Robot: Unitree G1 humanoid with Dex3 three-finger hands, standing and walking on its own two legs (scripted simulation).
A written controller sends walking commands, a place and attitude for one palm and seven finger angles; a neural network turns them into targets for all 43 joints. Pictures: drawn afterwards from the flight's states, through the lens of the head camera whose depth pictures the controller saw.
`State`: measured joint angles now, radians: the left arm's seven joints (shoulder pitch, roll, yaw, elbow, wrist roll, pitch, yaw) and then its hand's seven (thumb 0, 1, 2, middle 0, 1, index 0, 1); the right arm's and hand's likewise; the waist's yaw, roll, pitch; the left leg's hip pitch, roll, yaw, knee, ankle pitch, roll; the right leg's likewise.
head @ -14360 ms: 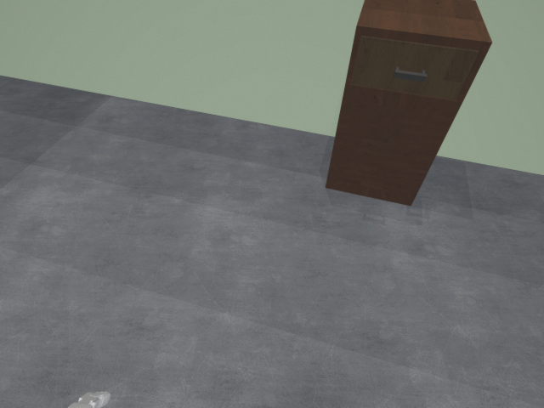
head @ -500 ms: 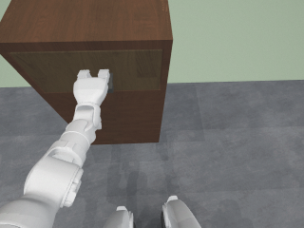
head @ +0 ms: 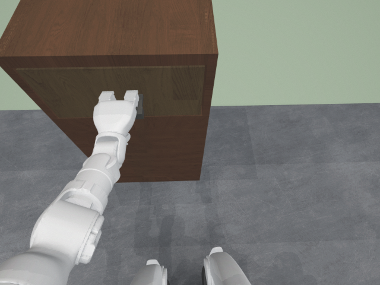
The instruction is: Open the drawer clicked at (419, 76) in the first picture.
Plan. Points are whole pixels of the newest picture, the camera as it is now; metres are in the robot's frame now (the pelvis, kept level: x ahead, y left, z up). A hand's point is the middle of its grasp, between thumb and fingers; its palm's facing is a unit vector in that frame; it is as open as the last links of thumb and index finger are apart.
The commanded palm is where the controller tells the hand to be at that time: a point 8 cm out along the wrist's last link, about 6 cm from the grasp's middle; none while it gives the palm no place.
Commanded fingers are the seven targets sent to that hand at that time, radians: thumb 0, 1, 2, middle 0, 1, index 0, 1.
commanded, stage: close the thumb around the handle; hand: left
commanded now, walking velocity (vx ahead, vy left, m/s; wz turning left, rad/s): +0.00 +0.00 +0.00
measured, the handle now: (120, 106) +0.52 +0.13 +0.00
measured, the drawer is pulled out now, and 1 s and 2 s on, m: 0.00 0.05 0.18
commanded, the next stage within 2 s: pull the drawer open in 0.28 s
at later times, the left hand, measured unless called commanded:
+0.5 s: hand (121, 128) +0.48 +0.13 -0.03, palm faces -0.04 -0.01 -1.00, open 5.3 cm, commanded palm +0.44 +0.14 +0.02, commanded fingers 0.00 0.90 0.90 -0.40 -1.35 -0.40 -1.35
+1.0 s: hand (119, 147) +0.42 +0.13 -0.03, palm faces -0.02 -0.05 -1.00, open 5.3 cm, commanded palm +0.38 +0.14 +0.02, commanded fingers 0.00 0.90 0.90 -0.40 -1.35 -0.40 -1.35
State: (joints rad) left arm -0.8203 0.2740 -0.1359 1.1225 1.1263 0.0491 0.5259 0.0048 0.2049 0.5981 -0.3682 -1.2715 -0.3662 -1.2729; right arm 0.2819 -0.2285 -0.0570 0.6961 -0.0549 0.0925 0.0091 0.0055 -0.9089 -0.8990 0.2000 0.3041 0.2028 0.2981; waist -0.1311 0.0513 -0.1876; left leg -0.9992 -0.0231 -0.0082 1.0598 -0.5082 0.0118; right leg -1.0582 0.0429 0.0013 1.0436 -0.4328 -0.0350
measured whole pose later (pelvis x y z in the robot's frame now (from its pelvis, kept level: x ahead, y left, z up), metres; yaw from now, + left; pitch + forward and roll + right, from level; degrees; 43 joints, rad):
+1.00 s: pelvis +0.02 +0.00 +0.02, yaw -1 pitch +22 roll +0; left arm -0.50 0.20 -0.18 0.85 1.16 0.05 0.57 0.02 0.78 0.81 -0.33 -1.35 -0.41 -1.35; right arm 0.23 -0.21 -0.07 0.66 -0.04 0.13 0.02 0.01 -0.91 -0.90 0.20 0.30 0.20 0.30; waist -0.05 0.04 -0.20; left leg -0.85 -0.02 0.01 0.97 -0.51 0.02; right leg -0.92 0.05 0.03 0.97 -0.44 -0.03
